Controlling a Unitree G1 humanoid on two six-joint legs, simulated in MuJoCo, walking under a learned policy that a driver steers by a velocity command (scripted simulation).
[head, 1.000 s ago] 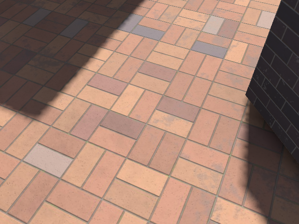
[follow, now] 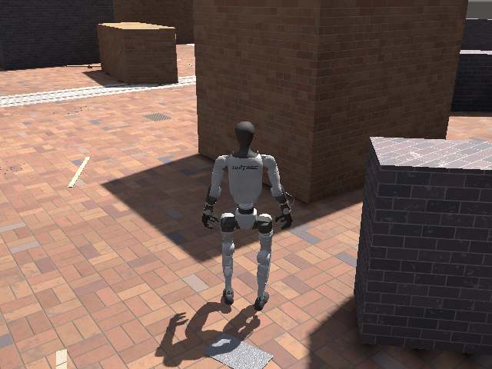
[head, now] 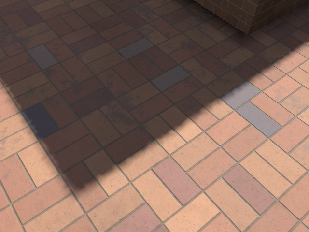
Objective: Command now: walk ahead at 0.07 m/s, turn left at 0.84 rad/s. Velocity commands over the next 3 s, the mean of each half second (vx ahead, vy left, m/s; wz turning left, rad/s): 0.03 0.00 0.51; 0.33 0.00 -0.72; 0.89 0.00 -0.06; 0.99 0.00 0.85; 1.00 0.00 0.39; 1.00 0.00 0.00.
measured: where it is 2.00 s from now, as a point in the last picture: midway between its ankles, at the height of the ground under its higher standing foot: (198, 151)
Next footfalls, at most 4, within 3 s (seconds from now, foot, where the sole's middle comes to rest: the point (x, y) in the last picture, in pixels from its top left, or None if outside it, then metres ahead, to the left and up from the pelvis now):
0.12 left None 0.07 0.12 -0.77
0.58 right None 0.08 -0.06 -0.77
0.94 left None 0.14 0.15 -0.77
1.36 right None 0.38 -0.23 -0.77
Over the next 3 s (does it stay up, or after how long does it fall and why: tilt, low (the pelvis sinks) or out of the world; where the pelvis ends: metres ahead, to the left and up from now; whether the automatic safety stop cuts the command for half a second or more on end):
stays up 1.68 0.15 -0.02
